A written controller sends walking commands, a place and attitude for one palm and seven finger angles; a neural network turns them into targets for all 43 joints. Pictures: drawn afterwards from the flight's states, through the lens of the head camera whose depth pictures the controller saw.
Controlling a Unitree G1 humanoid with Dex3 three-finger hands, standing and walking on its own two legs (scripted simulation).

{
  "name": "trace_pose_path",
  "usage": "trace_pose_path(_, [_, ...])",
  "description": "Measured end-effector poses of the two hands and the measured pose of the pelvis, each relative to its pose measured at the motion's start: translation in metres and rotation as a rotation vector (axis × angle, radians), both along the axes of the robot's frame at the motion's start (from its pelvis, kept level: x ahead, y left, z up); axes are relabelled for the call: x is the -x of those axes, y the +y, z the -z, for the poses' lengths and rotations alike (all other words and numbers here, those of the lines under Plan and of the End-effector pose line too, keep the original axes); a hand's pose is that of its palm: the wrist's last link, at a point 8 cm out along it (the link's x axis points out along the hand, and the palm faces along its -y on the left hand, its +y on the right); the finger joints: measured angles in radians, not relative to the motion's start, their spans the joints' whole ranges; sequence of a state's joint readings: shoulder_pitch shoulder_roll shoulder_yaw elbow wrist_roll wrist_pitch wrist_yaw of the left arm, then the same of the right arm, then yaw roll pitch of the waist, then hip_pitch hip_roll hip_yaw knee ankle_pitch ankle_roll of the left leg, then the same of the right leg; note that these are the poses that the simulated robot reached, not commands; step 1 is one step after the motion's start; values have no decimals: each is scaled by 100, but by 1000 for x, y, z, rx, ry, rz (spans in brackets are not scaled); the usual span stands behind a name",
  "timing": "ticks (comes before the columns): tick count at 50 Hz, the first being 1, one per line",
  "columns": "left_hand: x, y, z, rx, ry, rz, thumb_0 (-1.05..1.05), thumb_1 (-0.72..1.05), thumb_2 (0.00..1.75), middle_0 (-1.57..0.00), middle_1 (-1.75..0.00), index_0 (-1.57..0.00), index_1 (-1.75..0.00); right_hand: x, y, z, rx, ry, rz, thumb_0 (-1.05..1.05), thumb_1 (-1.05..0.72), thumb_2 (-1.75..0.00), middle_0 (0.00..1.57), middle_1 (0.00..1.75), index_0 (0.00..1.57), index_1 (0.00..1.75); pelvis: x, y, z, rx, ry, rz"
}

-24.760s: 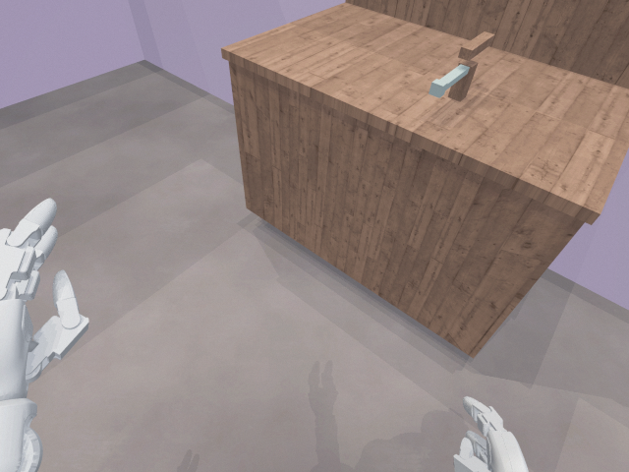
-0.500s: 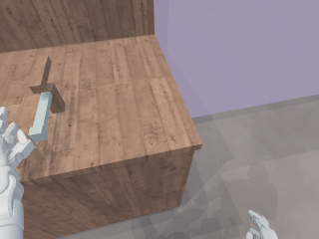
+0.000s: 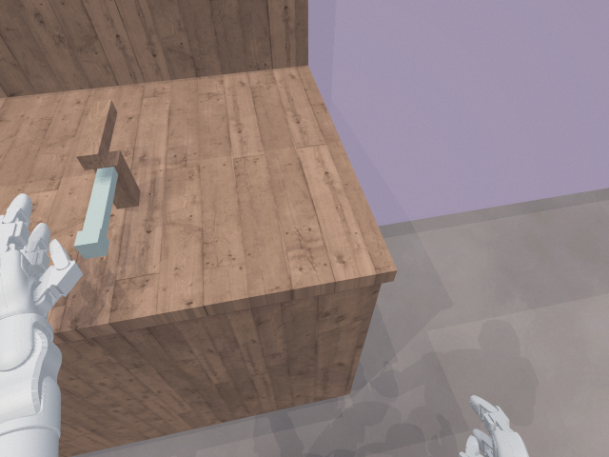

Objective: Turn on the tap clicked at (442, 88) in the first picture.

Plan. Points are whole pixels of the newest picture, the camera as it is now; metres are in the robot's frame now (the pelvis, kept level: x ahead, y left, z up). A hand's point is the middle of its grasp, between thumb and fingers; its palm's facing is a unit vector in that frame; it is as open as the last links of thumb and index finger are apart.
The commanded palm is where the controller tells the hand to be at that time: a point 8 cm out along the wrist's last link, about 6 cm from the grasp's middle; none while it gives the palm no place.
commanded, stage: reach beside the lever's end, fingers flat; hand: left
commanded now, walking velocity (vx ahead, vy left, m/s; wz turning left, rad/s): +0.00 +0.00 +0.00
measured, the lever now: (92, 243) +0.34 +0.31 +0.10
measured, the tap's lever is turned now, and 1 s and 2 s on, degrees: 0 7 35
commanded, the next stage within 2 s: push the lever round in 0.16 s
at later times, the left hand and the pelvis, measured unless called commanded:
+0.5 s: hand (87, 268) +0.31 +0.31 +0.08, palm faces +0.46 -0.88 -0.10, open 7.8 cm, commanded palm +0.27 +0.35 +0.09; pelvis +0.01 +0.00 +0.00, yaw -1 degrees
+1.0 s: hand (103, 264) +0.32 +0.29 +0.09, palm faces +0.50 -0.86 -0.10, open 7.7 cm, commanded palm +0.28 +0.32 +0.09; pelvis +0.01 +0.00 +0.00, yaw -1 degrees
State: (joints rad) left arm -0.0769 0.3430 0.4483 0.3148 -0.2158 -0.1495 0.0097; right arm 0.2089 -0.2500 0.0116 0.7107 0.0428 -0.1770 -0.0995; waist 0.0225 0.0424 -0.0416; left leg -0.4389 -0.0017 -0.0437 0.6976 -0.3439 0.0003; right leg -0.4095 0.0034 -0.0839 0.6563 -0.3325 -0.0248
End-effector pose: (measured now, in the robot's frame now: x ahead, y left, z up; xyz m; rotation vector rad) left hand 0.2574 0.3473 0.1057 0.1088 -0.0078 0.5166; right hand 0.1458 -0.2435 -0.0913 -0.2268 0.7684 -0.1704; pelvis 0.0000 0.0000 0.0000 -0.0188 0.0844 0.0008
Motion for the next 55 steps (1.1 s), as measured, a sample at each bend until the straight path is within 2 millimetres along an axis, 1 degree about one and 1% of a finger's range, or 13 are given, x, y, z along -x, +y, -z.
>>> trace_pose_path(3, [-10, -5, 3, 20, 27, 26, 1, 90, 90, -15, -15, -15, -15, -2, 1, -1, -7, -9, 6, 1, -90, -89, 20, 30, 21, 30, 0, 0, -1, -2, 5, 3])
trace_pose_path(6, [-13, -5, 9, 38, 62, 13, 1, 90, 91, -15, -15, -16, -15, -1, 0, -2, -11, -6, 11, 1, -90, -89, 20, 30, 21, 30, -2, -1, -1, -6, 13, 11])
trace_pose_path(11, [-9, 5, 15, 24, 75, -46, 1, 90, 90, -15, -15, -16, -15, 5, -6, -2, -3, 19, 22, 1, -90, -89, 20, 30, 21, 30, -6, -3, -1, -5, 19, 19])
trace_pose_path(15, [-4, 13, 10, -2, 40, -67, 1, 90, 90, -15, -15, -16, -15, 11, -11, 1, 10, 54, 28, 1, -90, -89, 20, 30, 21, 30, -8, -3, 0, 0, 19, 17])
trace_pose_path(18, [-4, 14, 7, -6, 24, -46, 1, 90, 90, -15, -15, -16, -15, 15, -14, 4, 16, 75, 37, 1, -90, -89, 20, 30, 21, 30, -10, -3, 0, 2, 18, 13])
trace_pose_path(23, [-9, 2, 11, 22, 48, 19, 1, 90, 90, -14, -15, -15, -15, 15, -14, 6, 14, 77, 50, 1, -90, -89, 20, 30, 21, 30, -12, 0, 0, 2, 18, 10])
trace_pose_path(28, [-14, -9, 19, 40, 66, 14, 1, 90, 90, -15, -15, -16, -15, 10, -11, 4, 6, 60, 49, 1, -90, -89, 20, 30, 21, 30, -12, 0, -1, -3, 22, 15])
trace_pose_path(34, [-15, -9, 15, 13, 31, -30, 2, 90, 90, -15, -15, -16, -15, 4, -6, 2, -4, 46, 31, 1, -90, -89, 20, 30, 21, 30, -13, -2, 0, -2, 23, 17])
trace_pose_path(37, [-16, -11, 11, 7, 23, -19, 2, 90, 90, -15, -15, -16, -15, 1, -5, 2, -10, 39, 25, 1, -90, -89, 20, 30, 21, 30, -13, -2, 0, 0, 20, 15])
trace_pose_path(45, [-17, -17, 12, 34, 38, -8, 1, 91, 91, -15, -15, -16, -15, -4, -3, 2, -15, 34, 19, 1, -90, -89, 20, 30, 21, 30, -13, -2, -1, -3, 16, 11])
trace_pose_path(55, [-17, -33, 14, 37, 16, -16, 1, 93, 91, -15, -15, -16, -15, -4, -5, 1, -12, 30, 13, 1, -90, -89, 20, 30, 21, 30, -11, -3, 0, -3, 11, 9])
